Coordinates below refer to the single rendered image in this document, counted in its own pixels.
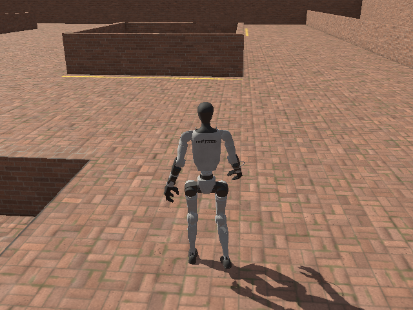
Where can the left robot hand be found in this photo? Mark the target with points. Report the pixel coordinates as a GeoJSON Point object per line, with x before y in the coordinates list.
{"type": "Point", "coordinates": [167, 192]}

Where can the robot left forearm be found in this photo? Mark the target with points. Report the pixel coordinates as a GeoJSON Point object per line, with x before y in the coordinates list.
{"type": "Point", "coordinates": [173, 175]}

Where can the right robot hand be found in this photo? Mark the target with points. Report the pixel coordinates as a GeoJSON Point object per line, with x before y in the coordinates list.
{"type": "Point", "coordinates": [235, 177]}

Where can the robot right forearm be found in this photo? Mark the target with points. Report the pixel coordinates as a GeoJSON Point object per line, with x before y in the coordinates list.
{"type": "Point", "coordinates": [236, 167]}

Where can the robot left thigh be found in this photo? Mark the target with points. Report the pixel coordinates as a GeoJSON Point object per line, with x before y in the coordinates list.
{"type": "Point", "coordinates": [191, 200]}

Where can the right robot upper arm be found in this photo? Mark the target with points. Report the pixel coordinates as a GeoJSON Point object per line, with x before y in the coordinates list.
{"type": "Point", "coordinates": [229, 144]}

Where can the right robot shin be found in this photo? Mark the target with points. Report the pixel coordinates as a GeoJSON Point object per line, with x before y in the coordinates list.
{"type": "Point", "coordinates": [223, 237]}

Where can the left robot upper arm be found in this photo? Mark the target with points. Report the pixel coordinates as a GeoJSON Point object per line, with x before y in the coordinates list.
{"type": "Point", "coordinates": [182, 147]}

